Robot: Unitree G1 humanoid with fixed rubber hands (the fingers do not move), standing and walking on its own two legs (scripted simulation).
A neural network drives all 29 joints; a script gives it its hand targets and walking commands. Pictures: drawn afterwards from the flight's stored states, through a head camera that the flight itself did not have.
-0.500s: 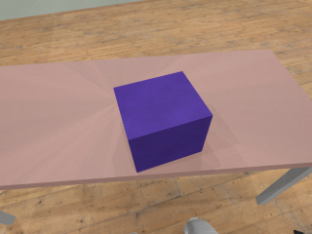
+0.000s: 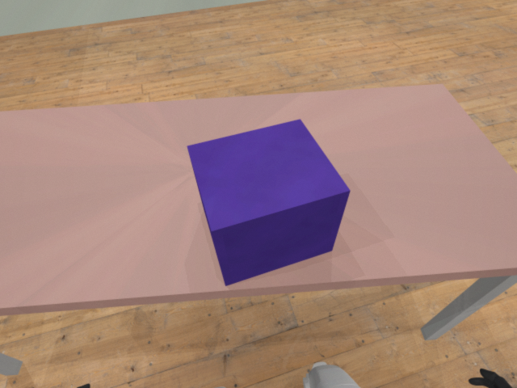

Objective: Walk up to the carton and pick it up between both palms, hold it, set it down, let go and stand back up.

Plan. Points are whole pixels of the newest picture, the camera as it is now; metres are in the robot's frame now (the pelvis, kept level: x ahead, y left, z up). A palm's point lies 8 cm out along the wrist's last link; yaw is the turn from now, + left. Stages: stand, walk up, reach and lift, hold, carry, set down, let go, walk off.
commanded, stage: walk up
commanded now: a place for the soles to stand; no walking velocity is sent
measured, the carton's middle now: (263, 201) +0.45 -0.01 +0.00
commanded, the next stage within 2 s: stand in 0.18 s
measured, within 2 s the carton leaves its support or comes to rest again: neither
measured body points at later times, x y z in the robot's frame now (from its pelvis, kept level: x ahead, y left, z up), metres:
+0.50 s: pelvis +0.00 +0.00 +0.00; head +0.03 +0.00 +0.45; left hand +0.13 +0.33 -0.11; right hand +0.10 -0.34 -0.10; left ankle +0.02 +0.12 -0.69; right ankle +0.07 -0.14 -0.69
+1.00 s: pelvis -0.01 -0.02 +0.01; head +0.00 -0.05 +0.46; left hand +0.19 +0.25 -0.04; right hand +0.13 -0.36 -0.07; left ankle +0.02 +0.12 -0.69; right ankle +0.07 -0.14 -0.69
